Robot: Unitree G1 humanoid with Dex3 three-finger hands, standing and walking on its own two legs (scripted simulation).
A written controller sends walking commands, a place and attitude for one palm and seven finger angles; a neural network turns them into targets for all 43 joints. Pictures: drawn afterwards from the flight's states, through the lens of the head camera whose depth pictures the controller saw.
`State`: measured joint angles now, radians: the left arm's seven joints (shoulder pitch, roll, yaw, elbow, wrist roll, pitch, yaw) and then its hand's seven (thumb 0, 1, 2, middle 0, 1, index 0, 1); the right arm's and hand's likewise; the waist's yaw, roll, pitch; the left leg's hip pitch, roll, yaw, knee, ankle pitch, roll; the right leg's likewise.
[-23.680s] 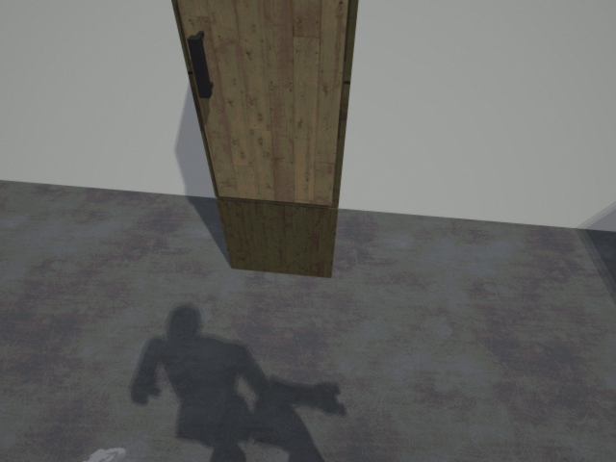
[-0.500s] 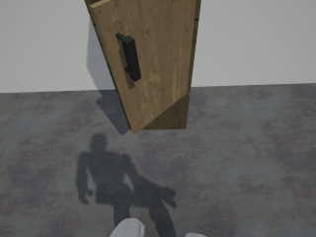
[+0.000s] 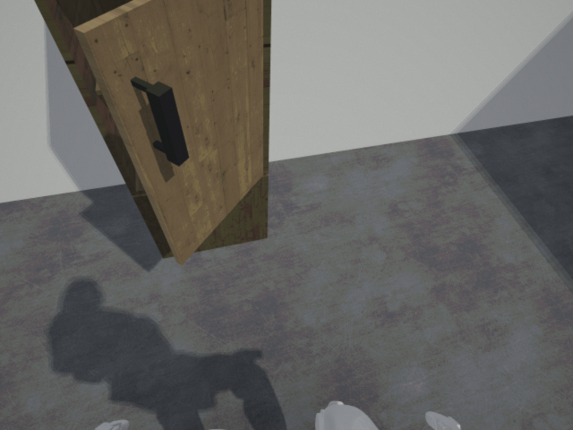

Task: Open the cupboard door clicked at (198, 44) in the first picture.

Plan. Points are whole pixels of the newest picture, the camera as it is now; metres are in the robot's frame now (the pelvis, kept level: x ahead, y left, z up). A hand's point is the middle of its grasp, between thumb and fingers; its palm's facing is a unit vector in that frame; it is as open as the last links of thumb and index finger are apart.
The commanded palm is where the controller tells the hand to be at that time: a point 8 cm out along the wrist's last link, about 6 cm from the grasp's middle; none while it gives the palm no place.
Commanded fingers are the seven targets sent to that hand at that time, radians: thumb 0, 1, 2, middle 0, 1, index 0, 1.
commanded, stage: walk to a spot facing it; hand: left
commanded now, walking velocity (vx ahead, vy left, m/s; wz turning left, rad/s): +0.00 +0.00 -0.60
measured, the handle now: (159, 122) +0.51 +0.26 +0.10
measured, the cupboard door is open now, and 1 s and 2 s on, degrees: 44 44 44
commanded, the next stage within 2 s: none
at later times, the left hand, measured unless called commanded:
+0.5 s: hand (200, 401) +0.17 +0.15 -0.18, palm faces -0.33 -0.93 -0.18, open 7.4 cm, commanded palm none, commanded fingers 0.00 0.90 0.90 -0.20 -0.30 -0.20 -0.30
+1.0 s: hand (240, 387) +0.19 +0.09 -0.18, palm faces -0.57 -0.80 -0.20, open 7.4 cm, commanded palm none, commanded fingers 0.00 0.90 0.90 -0.20 -0.30 -0.20 -0.30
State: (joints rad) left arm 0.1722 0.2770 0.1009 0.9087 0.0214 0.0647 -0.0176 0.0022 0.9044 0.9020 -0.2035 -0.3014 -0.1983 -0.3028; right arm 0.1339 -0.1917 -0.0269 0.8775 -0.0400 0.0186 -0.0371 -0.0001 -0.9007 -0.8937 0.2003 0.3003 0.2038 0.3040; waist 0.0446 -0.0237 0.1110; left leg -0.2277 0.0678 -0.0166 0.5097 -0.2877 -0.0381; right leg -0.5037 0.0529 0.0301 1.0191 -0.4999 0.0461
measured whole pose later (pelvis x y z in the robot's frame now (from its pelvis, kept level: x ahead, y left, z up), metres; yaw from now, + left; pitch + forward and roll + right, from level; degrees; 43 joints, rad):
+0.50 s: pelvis +0.01 -0.01 -0.01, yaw -20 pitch +0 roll -1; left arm 0.14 0.26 0.07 0.90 0.02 0.08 -0.03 0.00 0.90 0.90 -0.20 -0.30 -0.20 -0.30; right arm 0.25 -0.22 -0.03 0.89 -0.04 0.01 -0.03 0.00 -0.90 -0.89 0.20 0.30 0.20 0.30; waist -0.01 -0.05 0.11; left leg -0.28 0.09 0.09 0.58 -0.31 -0.01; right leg -0.50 0.02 0.02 1.00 -0.48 0.04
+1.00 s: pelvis +0.03 -0.03 -0.01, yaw -37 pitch +1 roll -1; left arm 0.22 0.23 0.07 0.92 0.02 0.06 -0.02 0.00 0.90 0.90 -0.21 -0.30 -0.20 -0.30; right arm 0.18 -0.22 -0.04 0.86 -0.02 0.01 -0.01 0.00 -0.90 -0.89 0.20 0.30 0.20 0.30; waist 0.00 -0.02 0.07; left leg -0.31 0.05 0.06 0.59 -0.35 -0.03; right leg -0.33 0.06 0.10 0.63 -0.38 -0.01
